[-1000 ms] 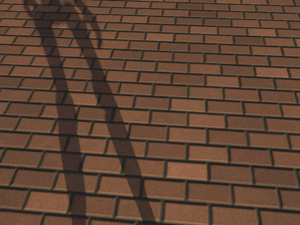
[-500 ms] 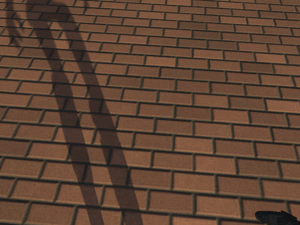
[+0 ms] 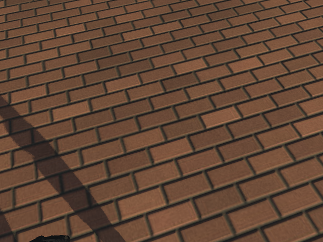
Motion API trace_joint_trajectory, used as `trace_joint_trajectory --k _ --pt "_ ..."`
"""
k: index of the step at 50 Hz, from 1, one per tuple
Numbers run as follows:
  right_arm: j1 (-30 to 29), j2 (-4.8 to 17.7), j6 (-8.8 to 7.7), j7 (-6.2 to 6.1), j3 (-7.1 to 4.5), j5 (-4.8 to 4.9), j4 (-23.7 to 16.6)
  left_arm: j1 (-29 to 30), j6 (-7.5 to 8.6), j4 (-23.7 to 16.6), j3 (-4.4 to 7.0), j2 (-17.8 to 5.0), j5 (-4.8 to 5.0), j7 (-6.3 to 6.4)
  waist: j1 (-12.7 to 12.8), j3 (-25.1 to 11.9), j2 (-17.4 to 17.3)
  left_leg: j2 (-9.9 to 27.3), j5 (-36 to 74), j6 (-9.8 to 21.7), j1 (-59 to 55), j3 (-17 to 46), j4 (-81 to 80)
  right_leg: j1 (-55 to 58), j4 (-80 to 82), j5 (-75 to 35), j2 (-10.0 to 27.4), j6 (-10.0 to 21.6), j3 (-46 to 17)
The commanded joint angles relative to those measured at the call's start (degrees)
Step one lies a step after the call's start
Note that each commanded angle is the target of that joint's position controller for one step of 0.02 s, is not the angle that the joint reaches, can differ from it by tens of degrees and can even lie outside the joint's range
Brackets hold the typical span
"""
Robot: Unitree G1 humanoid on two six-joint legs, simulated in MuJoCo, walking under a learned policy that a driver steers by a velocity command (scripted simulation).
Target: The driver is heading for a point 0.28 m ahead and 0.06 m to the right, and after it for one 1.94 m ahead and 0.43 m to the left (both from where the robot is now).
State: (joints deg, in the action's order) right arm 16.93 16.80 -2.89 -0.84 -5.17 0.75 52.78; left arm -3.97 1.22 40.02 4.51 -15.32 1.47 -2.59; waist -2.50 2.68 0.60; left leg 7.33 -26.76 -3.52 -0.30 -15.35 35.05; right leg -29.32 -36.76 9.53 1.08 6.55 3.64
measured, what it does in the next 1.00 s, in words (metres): walks ahead: left foot, then right foot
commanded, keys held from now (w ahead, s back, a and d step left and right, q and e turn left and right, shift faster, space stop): w+e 0.08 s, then e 0.06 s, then q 0.86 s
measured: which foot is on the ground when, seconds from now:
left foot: up 0.00-0.44, down 0.46-0.88, up 0.90-1.00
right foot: down 0.00-0.48, up 0.50-0.84, down 0.86-1.00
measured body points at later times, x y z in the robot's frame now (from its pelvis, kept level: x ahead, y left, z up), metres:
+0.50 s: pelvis +0.23 -0.01 +0.01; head +0.25 +0.00 +0.46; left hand +0.36 +0.26 -0.10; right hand +0.36 -0.28 -0.09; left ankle +0.34 +0.08 -0.72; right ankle +0.11 -0.08 -0.70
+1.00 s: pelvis +0.28 -0.05 +0.03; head +0.31 -0.07 +0.47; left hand +0.33 +0.26 -0.07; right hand +0.50 -0.30 -0.08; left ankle +0.26 +0.08 -0.64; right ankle +0.32 -0.16 -0.71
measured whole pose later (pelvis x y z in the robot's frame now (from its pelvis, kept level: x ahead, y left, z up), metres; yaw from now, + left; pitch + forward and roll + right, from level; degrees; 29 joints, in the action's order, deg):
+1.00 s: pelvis +0.28 -0.05 +0.03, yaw +15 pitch +2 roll +1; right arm 10.1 19.7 2.7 -1.4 -5.9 0.7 38.7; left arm -11.8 0.4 42.3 3.9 -15.2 -1.3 2.1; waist 0.5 0.9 -2.7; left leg -5.8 -23.6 -2.4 33.1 6.8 61.1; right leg -16.0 -27.0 13.2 0.6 0.5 -0.7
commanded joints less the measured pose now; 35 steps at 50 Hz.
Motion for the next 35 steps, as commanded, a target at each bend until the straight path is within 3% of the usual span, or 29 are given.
trace_joint_trajectory --k 1,2,3,4,5,6,9,13,15,18,21,22,23,24,25,26,27,28,29,31,32,35 --pt "-0.4 2.5 -3.72 0.68 1.24 -0.82 -8.3 -21.3 0.89 0.0 5.35 -18.1 -0.06 1.0 7.5 -23.8 12.6 -8.7 -9.1 1.6 43.0 16.4 44.3 52.4 18.9 13.1 18.7 19.2 -51.9" --pt "-8.1 6.9 -5.18 1.16 0.13 1.82 -9.9 -20.3 1.91 0.4 3.93 -13.4 -0.57 0.43 9.8 -17.6 5.7 -6.0 -3.9 3.2 49.1 19.7 45.8 49.5 21.8 9.9 17.7 15.2 -46.1" --pt "-9.4 6.6 -5.91 1.1 0.33 1.86 -10.3 -17.7 2.51 0.4 3.35 -11.6 -0.51 0.45 8.0 -12.3 4.3 -3.6 1.6 4.6 49.3 19.3 41.8 42.6 20.9 5.0 15.6 13.0 -38.1" --pt "-8.8 6.5 -5.97 0.53 0.16 0.32 -9.2 -13.1 2.61 -0.4 2.66 -9.3 -0.35 0.59 5.3 -9.0 0.8 -1.2 5.6 4.6 45.1 19.6 37.1 34.3 20.5 -0.6 13.0 10.9 -31.4" --pt "-7.9 7.3 -5.39 0.23 -0.4 -0.59 -8.8 -9.4 2.59 -1.7 2.04 -7.8 -0.96 0.82 3.0 -6.8 1.6 0.0 7.8 4.0 40.3 19.7 33.3 27.2 20.9 -10.3 11.2 10.0 -26.7" --pt "-7.2 7.6 -4.5 0.27 -0.65 -0.86 -8.7 -7.9 2.53 -2.5 1.82 -7.4 -1.46 1.12 1.6 -6.3 2.1 0.2 8.4 3.4 36.8 19.7 31.8 23.2 21.4 -18.2 10.1 9.6 -24.2" --pt "-5.3 4.7 -2.49 0.19 -0.17 -1.51 -8.2 -8.5 2.7 -2.1 2.03 -8.6 -1.57 2.33 0.2 -6.8 1.1 -1.3 12.6 1.0 33.9 17.2 25.2 19.0 20.7 -37.9 8.4 9.1 -15.5" --pt "-10.1 1.7 -2.18 1.01 1.33 -1.02 -8.6 -10.1 2.14 0.0 1.03 -6.7 -1.54 3.59 2.7 -6.8 3.9 -2.5 28.3 1.3 29.9 15.5 8.0 18.5 21.0 -38.4 5.0 4.6 -7.3" --pt "-12.4 2.3 -2.39 1.72 1.47 -0.55 -8.9 -11.3 2.1 1.3 0.83 -7.0 -2.05 3.87 4.4 -6.9 4.0 -3.4 35.1 2.1 27.6 15.4 2.8 20.0 21.3 -35.1 6.0 3.6 -6.8" --pt "-13.3 3.7 -2.3 2.42 1.19 -0.46 -9.3 -10.3 2.13 2.9 0.59 -7.1 -2.71 3.72 4.6 -5.2 3.9 -3.8 31.9 3.6 28.3 16.4 -0.3 23.7 19.8 -32.7 8.8 4.0 -7.2" --pt "-13.0 6.0 -2.4 3.31 0.39 -0.83 -10.6 -8.6 1.07 3.6 1.13 -8.4 -1.87 4.34 3.8 -3.9 4.1 -5.5 21.6 5.9 31.0 15.4 -2.2 28.6 13.0 -37.0 10.7 3.7 -7.9" --pt "-9.9 6.6 -2.47 3.55 0.0 -1.07 -10.2 -7.6 0.46 3.3 1.2 -8.6 -1.35 4.85 2.1 -5.0 3.8 -6.7 22.2 6.9 27.9 14.2 -5.2 29.0 8.3 -39.8 9.9 2.6 -7.1" --pt "-5.8 8.5 -2.56 3.51 -0.84 -1.33 -9.4 -8.2 0.01 3.1 1.23 -8.6 -1.23 5.35 0.4 -7.4 1.6 -7.0 32.7 8.6 21.2 15.3 -8.9 27.7 1.0 -39.7 7.0 0.1 -5.5" --pt "-2.1 12.2 -2.46 3.12 -1.81 -1.67 -9.7 -8.9 0.14 1.4 0.97 -8.1 -2.48 5.63 0.4 -12.5 -5.4 -0.3 55.3 13.0 10.2 25.8 -7.8 20.1 -13.0 -25.4 1.2 -3.5 -2.5" --pt "-0.7 14.1 -1.82 2.68 -2.01 -2.4 -10.1 -12.4 0.38 0.2 -0.13 -4.3 -3.28 5.17 2.4 -17.1 -17.0 12.3 68.7 25.1 -4.9 45.2 -9.5 0.6 -32.1 20.1 -9.1 -8.1 -2.4" --pt "-0.4 9.7 -1.24 2.35 -0.81 -1.71 -10.6 -12.4 0.47 0.9 -0.22 -6.2 -2.63 4.26 0.9 -22.3 -12.7 13.0 57.8 26.4 -6.7 49.9 -12.1 -3.1 -38.7 28.5 -7.5 -8.1 -10.5" --pt "-4.0 8.4 -0.73 2.0 -0.62 -0.96 -12.2 -9.7 0.06 0.4 0.15 -7.2 -1.18 3.9 1.0 -17.5 -8.8 10.8 47.1 24.1 -2.6 45.5 -12.8 -6.3 -41.2 25.5 -5.1 -8.2 -11.5" --pt "-6.2 7.3 0.05 1.6 -0.36 -0.26 -13.1 -7.4 -0.55 0.2 0.23 -7.2 -1.18 4.07 1.3 -13.9 -3.5 8.3 37.7 21.3 2.6 41.9 -14.4 -7.1 -38.9 22.3 -3.3 -8.4 -10.7" --pt "-7.9 6.7 0.87 1.19 -0.08 0.13 -13.7 -5.7 -1.25 -0.2 0.51 -7.3 -1.69 4.47 1.8 -10.4 -1.2 6.8 30.6 19.5 8.7 39.7 -16.2 -6.3 -34.1 20.0 -1.9 -8.6 -10.2" --pt "-9.5 7.6 2.17 0.6 -0.43 -0.66 -14.5 -5.3 -2.1 -0.8 0.27 -5.6 -1.72 4.85 3.3 -7.8 -5.5 2.0 21.7 16.8 16.1 36.8 -18.7 -0.7 -22.1 17.0 -2.2 -9.0 -8.2" --pt "-8.9 8.2 2.6 0.28 -0.78 -1.01 -14.8 -5.8 -2.03 -0.6 0.06 -4.7 -1.62 5.0 3.1 -8.2 -7.6 1.0 21.6 16.6 16.6 36.0 -18.9 1.2 -18.1 16.6 -3.0 -9.4 -7.4" --pt "-8.3 9.8 3.09 -0.56 -1.7 -0.54 -15.8 -6.3 -1.53 -0.1 -0.02 -4.5 -1.47 5.17 2.4 -11.0 -8.7 0.5 19.3 16.3 16.7 36.7 -18.4 5.5 -10.0 12.4 -3.7 -10.1 -7.9"
Next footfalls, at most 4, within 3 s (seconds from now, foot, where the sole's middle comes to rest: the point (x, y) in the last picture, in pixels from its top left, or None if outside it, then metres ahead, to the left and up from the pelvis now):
0.46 left None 0.38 0.08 -0.75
0.86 right None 0.36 -0.15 -0.75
1.30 left None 0.26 0.10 -0.75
1.64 right None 0.37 -0.12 -0.75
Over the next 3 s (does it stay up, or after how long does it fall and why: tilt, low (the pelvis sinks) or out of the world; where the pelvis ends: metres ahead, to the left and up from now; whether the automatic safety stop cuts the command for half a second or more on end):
stays up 0.30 -0.01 0.02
